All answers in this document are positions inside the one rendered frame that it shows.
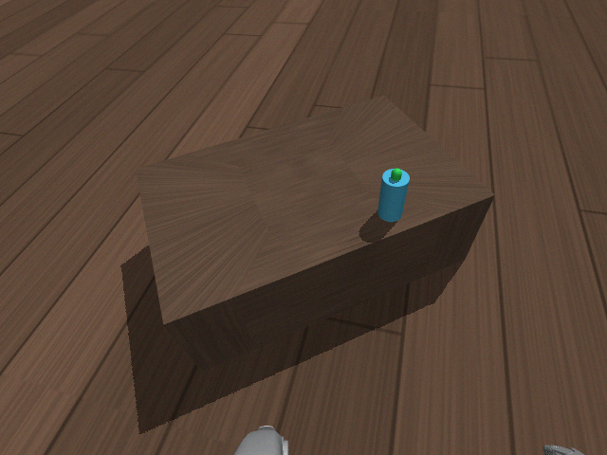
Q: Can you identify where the bottle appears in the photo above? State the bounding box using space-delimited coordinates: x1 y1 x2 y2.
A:
377 168 410 222

